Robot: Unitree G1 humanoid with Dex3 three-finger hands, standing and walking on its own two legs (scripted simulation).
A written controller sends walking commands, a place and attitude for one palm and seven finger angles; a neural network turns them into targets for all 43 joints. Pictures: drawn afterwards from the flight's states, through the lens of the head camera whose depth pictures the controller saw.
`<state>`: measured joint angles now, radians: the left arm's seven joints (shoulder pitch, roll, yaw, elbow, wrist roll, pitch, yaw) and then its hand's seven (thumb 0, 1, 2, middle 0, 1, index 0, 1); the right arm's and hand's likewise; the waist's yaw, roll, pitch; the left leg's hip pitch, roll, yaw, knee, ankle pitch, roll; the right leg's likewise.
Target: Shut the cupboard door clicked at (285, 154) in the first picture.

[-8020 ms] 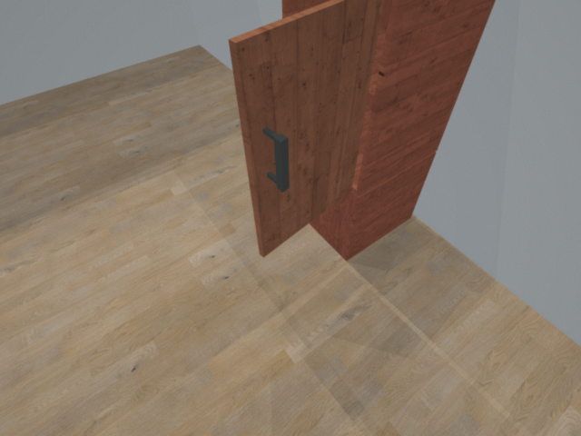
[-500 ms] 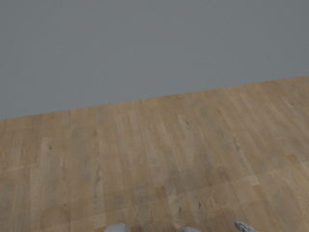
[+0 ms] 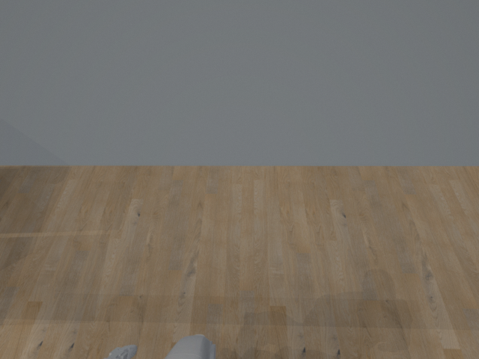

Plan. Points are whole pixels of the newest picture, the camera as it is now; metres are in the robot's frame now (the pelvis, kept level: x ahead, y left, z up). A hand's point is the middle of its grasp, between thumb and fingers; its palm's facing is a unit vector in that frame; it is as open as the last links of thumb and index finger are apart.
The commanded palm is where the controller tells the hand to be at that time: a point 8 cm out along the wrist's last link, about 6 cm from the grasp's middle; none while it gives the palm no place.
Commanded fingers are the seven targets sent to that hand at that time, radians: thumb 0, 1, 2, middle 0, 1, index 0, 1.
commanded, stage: walk to a spot facing it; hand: left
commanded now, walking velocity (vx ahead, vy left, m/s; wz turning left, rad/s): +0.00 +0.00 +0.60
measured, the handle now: out of the picture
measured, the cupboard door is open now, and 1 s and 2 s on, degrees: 97 97 97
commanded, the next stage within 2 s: none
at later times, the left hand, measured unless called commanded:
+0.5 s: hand out of the picture +0.07 +0.24 -0.16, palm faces +0.28 -0.93 -0.26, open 7.4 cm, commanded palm none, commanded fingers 0.00 0.90 0.90 -0.20 -0.30 -0.20 -0.30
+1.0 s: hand out of the picture -0.01 +0.16 -0.19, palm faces +0.65 -0.74 -0.18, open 7.4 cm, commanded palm none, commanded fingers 0.00 0.90 0.90 -0.20 -0.30 -0.20 -0.30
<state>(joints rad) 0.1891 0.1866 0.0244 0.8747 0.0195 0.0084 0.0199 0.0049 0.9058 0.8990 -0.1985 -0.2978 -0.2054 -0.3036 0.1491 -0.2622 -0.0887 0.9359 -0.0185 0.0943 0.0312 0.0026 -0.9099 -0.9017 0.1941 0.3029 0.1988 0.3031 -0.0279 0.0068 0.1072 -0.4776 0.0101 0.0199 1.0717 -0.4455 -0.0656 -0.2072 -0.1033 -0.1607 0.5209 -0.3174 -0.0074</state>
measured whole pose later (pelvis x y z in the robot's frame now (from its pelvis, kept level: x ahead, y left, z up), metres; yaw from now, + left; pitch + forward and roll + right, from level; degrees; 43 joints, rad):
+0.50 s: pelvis +0.03 +0.00 +0.00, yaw +16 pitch +1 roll +0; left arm 0.14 0.26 0.06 0.89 0.02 0.03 -0.02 0.01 0.91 0.90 -0.20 -0.30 -0.20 -0.30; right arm 0.19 -0.22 -0.05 0.93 -0.03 0.04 0.02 0.00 -0.90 -0.90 0.20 0.30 0.20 0.30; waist -0.01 0.01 0.07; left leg -0.27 -0.02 -0.07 0.51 -0.26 0.01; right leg -0.40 -0.07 -0.03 0.80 -0.44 0.07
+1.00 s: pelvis +0.17 +0.08 -0.03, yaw +38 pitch +1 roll +0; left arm 0.44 0.18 0.04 1.06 0.02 -0.03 -0.02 0.01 0.91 0.90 -0.20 -0.30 -0.21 -0.30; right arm 0.04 -0.26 -0.05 0.89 -0.04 -0.01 0.05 0.00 -0.91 -0.90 0.19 0.30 0.20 0.30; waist 0.03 -0.02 0.11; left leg -0.45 0.01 0.15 0.63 -0.17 0.09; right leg -0.07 -0.20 -0.30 0.80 -0.51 0.08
